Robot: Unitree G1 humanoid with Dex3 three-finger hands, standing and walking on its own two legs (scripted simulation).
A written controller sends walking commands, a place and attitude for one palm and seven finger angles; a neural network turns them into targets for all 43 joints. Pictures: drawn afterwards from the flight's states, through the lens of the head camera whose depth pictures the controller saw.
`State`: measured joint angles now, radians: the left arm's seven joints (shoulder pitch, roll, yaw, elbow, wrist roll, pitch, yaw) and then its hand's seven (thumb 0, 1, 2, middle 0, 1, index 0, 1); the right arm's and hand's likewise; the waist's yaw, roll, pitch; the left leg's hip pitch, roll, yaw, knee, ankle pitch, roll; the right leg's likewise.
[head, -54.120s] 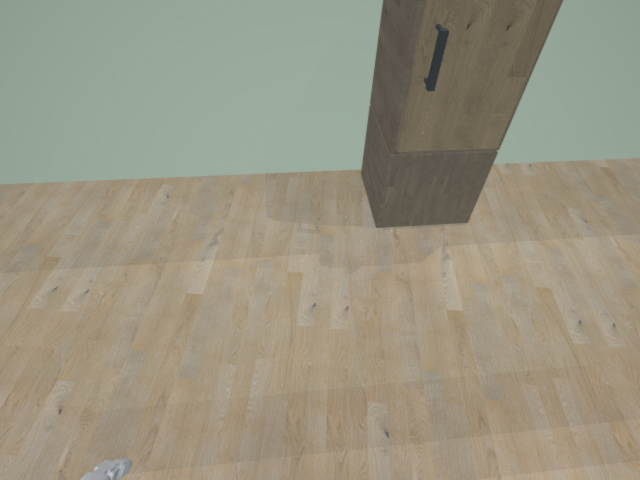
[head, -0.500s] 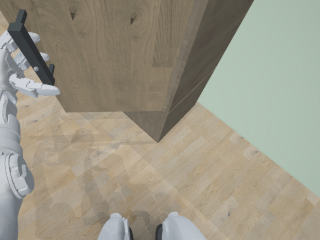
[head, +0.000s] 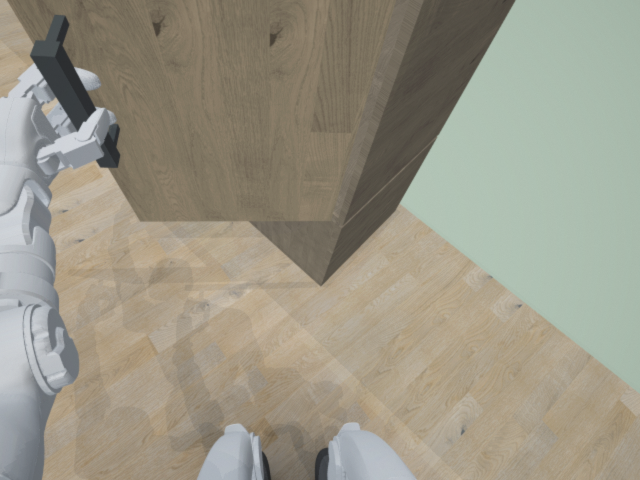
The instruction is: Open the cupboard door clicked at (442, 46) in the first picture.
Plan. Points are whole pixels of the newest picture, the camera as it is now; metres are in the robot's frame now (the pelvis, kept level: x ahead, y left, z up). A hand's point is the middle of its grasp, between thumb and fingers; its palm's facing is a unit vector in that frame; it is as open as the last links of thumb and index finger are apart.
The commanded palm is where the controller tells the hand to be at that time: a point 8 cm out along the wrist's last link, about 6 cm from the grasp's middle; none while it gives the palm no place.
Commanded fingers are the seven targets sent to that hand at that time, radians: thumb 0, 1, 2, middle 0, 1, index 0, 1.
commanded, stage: close the thumb around the handle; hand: left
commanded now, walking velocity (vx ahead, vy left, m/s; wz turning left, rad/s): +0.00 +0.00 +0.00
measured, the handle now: (87, 100) +0.56 +0.25 +0.07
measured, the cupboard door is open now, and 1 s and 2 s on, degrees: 46 77 96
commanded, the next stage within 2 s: pull the door open along its arc in 0.06 s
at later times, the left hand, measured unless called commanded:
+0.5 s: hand (96, 164) +0.46 +0.22 +0.08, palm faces -0.02 -1.00 -0.02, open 6.1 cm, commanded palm +0.41 +0.27 +0.07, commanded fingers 0.00 0.90 0.90 -0.40 -1.35 -0.40 -1.35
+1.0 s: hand (165, 269) +0.34 +0.14 +0.08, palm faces +0.42 -0.91 +0.03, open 6.3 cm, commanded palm +0.28 +0.19 +0.07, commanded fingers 0.00 0.90 0.90 -0.40 -1.35 -0.40 -1.35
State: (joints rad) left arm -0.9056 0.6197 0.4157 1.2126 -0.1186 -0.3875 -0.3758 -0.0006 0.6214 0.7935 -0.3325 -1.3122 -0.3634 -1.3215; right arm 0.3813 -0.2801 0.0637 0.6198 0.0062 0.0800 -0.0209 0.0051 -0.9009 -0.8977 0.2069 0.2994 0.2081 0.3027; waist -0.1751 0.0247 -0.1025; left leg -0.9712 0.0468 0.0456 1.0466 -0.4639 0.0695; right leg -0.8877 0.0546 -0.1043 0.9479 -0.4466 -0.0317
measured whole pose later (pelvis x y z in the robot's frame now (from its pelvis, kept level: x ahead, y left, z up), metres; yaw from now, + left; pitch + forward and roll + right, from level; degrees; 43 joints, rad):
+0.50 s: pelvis +0.01 +0.00 +0.01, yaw -1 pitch +20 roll -4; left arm -0.63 0.51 0.40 0.97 -0.18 -0.38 -0.35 0.00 0.70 0.80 -0.29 -1.31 -0.31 -1.32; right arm 0.42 -0.28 0.04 0.59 0.02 0.11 0.00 0.01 -0.90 -0.90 0.21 0.30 0.21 0.30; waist -0.15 0.03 -0.14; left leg -0.88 0.05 0.08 0.99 -0.46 0.07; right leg -0.81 0.06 -0.06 0.90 -0.43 -0.03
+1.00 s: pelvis +0.00 -0.03 +0.02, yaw +2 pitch +13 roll +0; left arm -0.11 0.04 0.09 0.32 -0.06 -0.32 0.33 0.00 0.68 0.81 -0.32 -1.27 -0.31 -1.25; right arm 0.20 -0.20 0.03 0.54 -0.04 0.04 0.04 0.01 -0.90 -0.90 0.20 0.30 0.21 0.30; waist -0.01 0.02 -0.15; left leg -0.73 0.02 0.06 0.95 -0.44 0.03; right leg -0.69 0.03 -0.09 0.93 -0.47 -0.06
